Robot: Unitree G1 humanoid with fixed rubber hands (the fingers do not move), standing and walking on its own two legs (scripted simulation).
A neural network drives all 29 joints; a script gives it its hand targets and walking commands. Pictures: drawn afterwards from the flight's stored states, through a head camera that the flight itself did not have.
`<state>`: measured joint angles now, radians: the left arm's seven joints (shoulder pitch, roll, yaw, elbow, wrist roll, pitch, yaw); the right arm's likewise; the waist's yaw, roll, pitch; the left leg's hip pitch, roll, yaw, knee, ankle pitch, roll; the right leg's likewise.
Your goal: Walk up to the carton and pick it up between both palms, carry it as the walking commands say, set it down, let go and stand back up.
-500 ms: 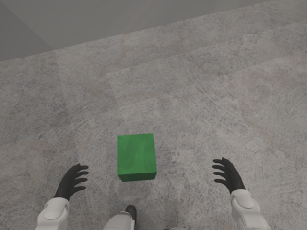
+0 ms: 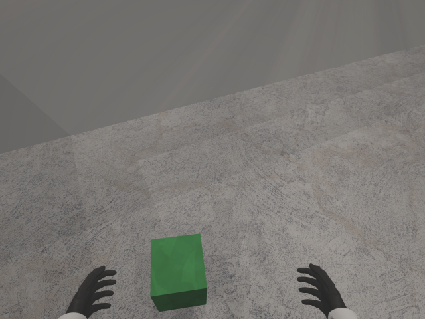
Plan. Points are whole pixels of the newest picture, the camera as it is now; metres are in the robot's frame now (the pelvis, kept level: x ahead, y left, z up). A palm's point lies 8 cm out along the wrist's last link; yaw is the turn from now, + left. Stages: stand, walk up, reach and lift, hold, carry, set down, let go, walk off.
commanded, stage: let go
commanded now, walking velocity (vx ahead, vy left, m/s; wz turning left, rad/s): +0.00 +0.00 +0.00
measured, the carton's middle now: (179, 273) +0.41 +0.11 -0.65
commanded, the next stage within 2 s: stand in 0.16 s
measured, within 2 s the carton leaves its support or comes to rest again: neither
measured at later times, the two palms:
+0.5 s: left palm out of the picture +0.13 +0.30 -0.10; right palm out of the picture +0.13 -0.28 -0.08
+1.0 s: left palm out of the picture +0.11 +0.33 -0.11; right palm out of the picture +0.10 -0.27 -0.09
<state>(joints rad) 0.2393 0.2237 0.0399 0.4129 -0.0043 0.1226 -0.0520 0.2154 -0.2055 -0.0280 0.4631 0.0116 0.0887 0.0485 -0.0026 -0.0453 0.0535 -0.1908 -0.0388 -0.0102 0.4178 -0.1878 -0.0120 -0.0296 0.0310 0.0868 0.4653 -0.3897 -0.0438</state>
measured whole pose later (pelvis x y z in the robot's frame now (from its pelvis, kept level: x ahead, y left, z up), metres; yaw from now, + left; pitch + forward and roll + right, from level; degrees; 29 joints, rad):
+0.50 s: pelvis +0.01 +0.02 +0.00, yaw -1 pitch +0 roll +0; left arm 0.24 0.36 0.05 0.66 0.04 0.03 0.02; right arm 0.17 -0.33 -0.05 0.77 -0.04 0.01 -0.02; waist 0.00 -0.06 0.01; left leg -0.29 -0.02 -0.01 0.55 -0.26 0.01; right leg -0.07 0.05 0.09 0.47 -0.40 -0.02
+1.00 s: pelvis +0.00 +0.03 +0.00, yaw -2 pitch -2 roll +0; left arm 0.23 0.38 0.01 0.81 0.03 0.01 0.03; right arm 0.13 -0.34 -0.03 0.92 -0.03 0.00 -0.02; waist 0.00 -0.04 0.01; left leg -0.23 -0.03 0.02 0.48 -0.23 0.03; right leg -0.02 0.03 0.12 0.41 -0.36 -0.01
